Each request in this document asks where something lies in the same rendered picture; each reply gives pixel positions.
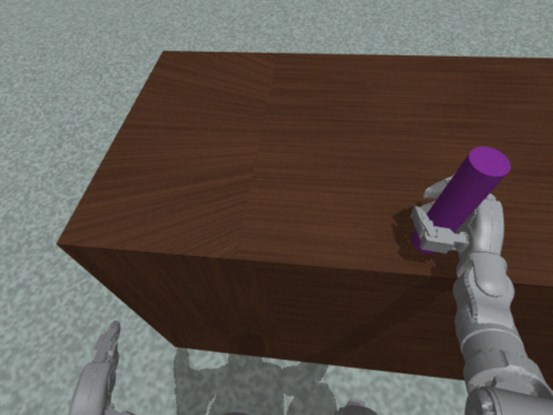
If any right robot hand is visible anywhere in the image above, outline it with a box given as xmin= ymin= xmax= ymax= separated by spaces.
xmin=410 ymin=176 xmax=504 ymax=260

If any can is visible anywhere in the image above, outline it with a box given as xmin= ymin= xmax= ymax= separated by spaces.
xmin=411 ymin=146 xmax=511 ymax=254

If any right robot arm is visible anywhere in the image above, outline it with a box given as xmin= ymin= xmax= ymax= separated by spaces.
xmin=453 ymin=252 xmax=553 ymax=415

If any left robot hand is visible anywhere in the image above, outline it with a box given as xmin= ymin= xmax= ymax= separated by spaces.
xmin=68 ymin=321 xmax=135 ymax=415

